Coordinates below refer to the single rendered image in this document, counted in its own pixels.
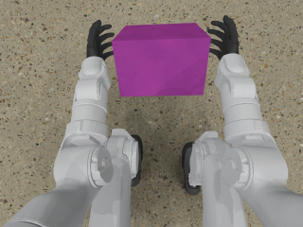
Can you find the robot left foot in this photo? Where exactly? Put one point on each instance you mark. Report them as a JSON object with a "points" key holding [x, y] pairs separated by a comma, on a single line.
{"points": [[135, 181]]}

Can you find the right robot upper arm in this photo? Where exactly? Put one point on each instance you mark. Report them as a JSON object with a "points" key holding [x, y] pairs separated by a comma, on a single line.
{"points": [[259, 174]]}

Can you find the right robot forearm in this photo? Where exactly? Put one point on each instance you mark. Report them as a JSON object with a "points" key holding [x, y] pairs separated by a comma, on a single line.
{"points": [[241, 110]]}

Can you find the carton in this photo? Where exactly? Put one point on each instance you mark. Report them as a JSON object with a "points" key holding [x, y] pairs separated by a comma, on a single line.
{"points": [[161, 59]]}

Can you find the robot left hand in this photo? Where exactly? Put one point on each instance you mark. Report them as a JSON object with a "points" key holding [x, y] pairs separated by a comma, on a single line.
{"points": [[94, 48]]}

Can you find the left robot forearm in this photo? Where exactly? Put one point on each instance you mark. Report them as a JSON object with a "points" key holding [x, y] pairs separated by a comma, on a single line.
{"points": [[90, 104]]}

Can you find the left robot upper arm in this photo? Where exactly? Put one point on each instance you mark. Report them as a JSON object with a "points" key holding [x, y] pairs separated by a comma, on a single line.
{"points": [[79, 172]]}

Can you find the robot right hand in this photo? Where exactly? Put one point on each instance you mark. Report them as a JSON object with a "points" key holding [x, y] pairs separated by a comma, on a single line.
{"points": [[230, 43]]}

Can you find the robot right shin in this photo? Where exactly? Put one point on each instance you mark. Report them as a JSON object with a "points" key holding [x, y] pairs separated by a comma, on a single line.
{"points": [[193, 179]]}

